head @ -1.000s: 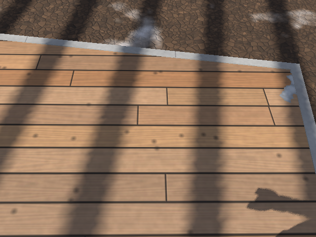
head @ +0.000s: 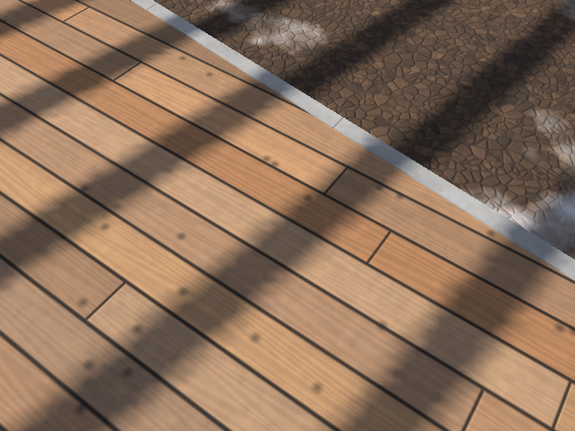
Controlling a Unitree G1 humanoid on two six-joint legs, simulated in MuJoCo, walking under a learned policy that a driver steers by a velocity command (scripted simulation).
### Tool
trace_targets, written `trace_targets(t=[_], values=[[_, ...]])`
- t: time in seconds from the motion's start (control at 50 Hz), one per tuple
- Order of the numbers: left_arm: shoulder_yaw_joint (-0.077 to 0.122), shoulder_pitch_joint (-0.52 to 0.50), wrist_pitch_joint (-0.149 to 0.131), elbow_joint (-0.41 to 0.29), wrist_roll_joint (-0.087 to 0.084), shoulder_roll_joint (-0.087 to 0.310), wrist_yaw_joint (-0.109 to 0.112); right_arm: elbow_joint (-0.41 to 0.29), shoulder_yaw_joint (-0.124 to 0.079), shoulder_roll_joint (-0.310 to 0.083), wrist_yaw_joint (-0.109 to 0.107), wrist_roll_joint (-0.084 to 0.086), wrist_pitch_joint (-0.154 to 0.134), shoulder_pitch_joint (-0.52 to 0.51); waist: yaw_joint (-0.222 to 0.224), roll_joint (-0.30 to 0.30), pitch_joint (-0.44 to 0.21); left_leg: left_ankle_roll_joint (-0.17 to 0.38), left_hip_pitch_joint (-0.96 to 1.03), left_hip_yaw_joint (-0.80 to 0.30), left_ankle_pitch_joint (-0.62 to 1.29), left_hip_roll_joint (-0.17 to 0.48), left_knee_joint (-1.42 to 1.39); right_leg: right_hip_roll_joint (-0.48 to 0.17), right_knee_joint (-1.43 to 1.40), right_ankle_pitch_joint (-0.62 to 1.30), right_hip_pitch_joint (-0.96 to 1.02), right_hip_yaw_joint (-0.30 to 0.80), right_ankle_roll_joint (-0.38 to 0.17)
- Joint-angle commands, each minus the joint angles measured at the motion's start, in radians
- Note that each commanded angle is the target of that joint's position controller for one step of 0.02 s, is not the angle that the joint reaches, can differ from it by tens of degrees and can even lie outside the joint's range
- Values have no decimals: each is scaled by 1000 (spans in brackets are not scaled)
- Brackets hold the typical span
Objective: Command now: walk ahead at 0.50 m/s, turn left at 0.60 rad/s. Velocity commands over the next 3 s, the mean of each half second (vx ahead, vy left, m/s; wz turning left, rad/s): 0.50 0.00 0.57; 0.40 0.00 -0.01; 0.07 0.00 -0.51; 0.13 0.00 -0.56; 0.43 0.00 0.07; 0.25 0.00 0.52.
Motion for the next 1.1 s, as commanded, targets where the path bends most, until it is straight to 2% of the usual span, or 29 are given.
trace_targets(t=[0.02, 0.1, 0.14, 0.16, 0.18, 0.2, 0.22, 0.24, 0.26, 0.28, 0.32, 0.38, 0.42, 0.52, 0.6, 0.64, 0.66, 0.68, 0.7, 0.72, 0.74, 0.76, 0.78, 0.8, 0.84, 0.88, 0.92, 1.02, 1.1], values=[[10, -127, -17, -98, -5, 66, -4, -43, -37, -155, -9, -2, -15, 57, -20, 86, 4, 106, 34, -230, 349, 260, -52, 48, -95, 75, -33, -26, -2], [4, -197, -33, -137, -16, 79, -7, -39, -40, -172, -24, -13, -12, 88, -32, 104, 8, 87, 92, -279, 466, 283, 22, 91, -215, 44, 34, -19, -28], [11, -108, -41, -117, -19, 102, 0, -52, -44, -190, -29, -14, -12, 32, 24, 120, -8, 47, 37, -288, 533, 278, 77, 120, -290, -16, 218, -18, -55], [22, -9, -47, -86, -20, 126, 11, -59, -45, -199, -24, -15, -16, 4, 68, 116, -51, 24, -1, -282, 630, 254, 164, 152, -312, -58, 372, -32, -73], [35, 126, -59, -52, -15, 155, 24, -58, -43, -195, -15, -6, -23, -13, 141, 66, -124, -2, -61, -234, 627, 192, 346, 126, -375, -33, 574, -18, -101], [51, 286, -66, -44, 7, 226, 43, -85, -23, -125, -6, 5, -32, -5, 196, -32, -273, -26, -184, -164, 367, 131, 620, -91, -410, -248, 811, 195, -148], [67, 279, -55, -50, 19, 305, 46, -112, -7, -45, -10, 28, -26, 116, 120, -263, -374, -59, -475, -51, -348, -24, 872, -349, -520, -316, 1006, 656, -261], [60, 219, -43, -53, 0, 227, 41, -82, -15, -134, -19, -12, -11, 91, 98, -127, -274, -51, -566, -43, -289, 75, 962, -323, -554, -443, 886, 718, -268], [39, 157, -42, -61, -8, 141, 38, -79, -21, -145, -11, -21, -5, 20, 89, -28, -137, -53, -558, -29, -190, 115, 953, -275, -576, -420, 741, 552, -247], [27, 120, -44, -53, -9, 96, 33, -82, -18, -129, -2, -21, -1, -20, 75, 8, -68, -61, -535, -12, -135, 147, 915, -221, -595, -287, 647, 405, -225], [21, 133, -57, -25, -14, 80, 33, -82, -16, -106, 17, -34, 20, -30, 56, -65, -30, -75, -489, 11, -107, 181, 873, -152, -625, -96, 557, 215, -193], [27, 173, -87, 7, -28, 90, 20, -106, -8, -81, 37, -34, 40, -80, 48, -70, -27, -82, -524, 25, -55, 193, 861, -149, -652, 92, 555, 96, -204], [30, 200, -94, 26, -29, 92, 16, -130, -2, -68, 46, -38, 40, -149, 58, -57, -14, -90, -581, 27, 3, 203, 823, -148, -672, 149, 569, 37, -214], [28, 246, -94, 76, -27, 93, 7, -173, 27, -26, 57, -34, 24, -311, 83, -55, 18, -97, -534, 85, 167, 186, 508, -93, -690, 224, 558, -110, -200], [32, 327, -81, 129, -31, 129, 12, -201, 38, -31, 58, -40, 19, -417, 108, -55, 39, -67, -456, 159, 122, 176, 338, -133, -672, 293, 627, -125, -198], [34, 346, -67, 155, -30, 148, 16, -196, 35, -46, 48, -47, 13, -407, 93, -60, 25, -34, -404, 183, 38, 151, 287, -151, -594, 476, 694, -132, -195], [34, 349, -60, 165, -31, 157, 19, -178, 30, -54, 42, -51, 7, -355, 66, -66, -10, -14, -325, 197, 5, 123, 255, -149, -505, 624, 715, -146, -189], [30, 348, -53, 173, -35, 154, 20, -133, 22, -65, 34, -57, -5, -229, 4, -44, -80, 10, -159, 208, 39, 93, 181, -124, -345, 689, 694, -180, -173], [18, 355, -53, 166, -41, 126, 20, -77, 3, -110, 21, -73, -15, -67, -57, -6, -186, 43, 104, 127, 34, 164, 173, -87, -138, 525, 548, -185, -154], [-10, 375, -58, 103, -62, 26, 6, -67, -23, -217, 1, -88, -17, 62, -84, 197, -346, 133, 433, -291, -70, 493, 140, 24, 223, 11, 212, -210, -111], [13, 372, -50, 101, -51, 85, 13, -64, -35, -246, -10, -41, -5, 64, -73, 226, -391, 192, 422, -560, 48, 616, 20, 141, 426, -435, 65, -89, -108], [28, 292, -44, 98, -45, 120, 20, -60, -23, -199, -17, -20, -6, -16, -47, 117, -227, 159, 295, -359, 231, 559, 35, 92, 447, -370, 18, 11, -117], [18, 282, -48, 103, -52, 80, 19, -56, -3, -130, -18, -18, -18, -79, -1, 103, -116, 124, 152, -201, 439, 512, 22, 61, 389, -314, 52, 11, -116], [19, 303, -40, 127, -49, 62, 20, -52, 13, -75, -15, -18, -28, -127, 41, 83, -66, 72, 62, -92, 562, 461, 5, 40, 321, -288, 103, 8, -109], [23, 362, -10, 164, -23, 41, 16, -50, 28, -33, -18, -14, -41, -177, 94, 121, -48, 27, -52, 42, 711, 412, -17, 50, 284, -245, 204, -10, -84], [31, 360, 7, 158, -24, 28, 8, -41, 22, -56, -21, -9, -53, -170, 115, 126, -66, 30, -65, 107, 819, 404, -23, 72, 284, -191, 211, -28, -71], [34, 308, 16, 139, -22, 21, 2, -35, 19, -65, -29, -8, -53, -171, 116, 134, -54, 34, -72, 165, 803, 396, -34, 71, 250, -126, 171, -44, -61], [17, 148, 20, 74, -13, -11, -12, -10, 19, -64, -48, -7, -34, -144, 70, 149, -27, 33, -53, 272, 720, 376, -6, 72, -42, 22, 190, -105, -69], [21, 123, 20, 41, -4, 14, -17, 8, 1, -99, -52, -10, -12, -116, 55, 141, -39, 31, 24, 268, 740, 425, 106, 97, -152, -63, 228, -131, -114]])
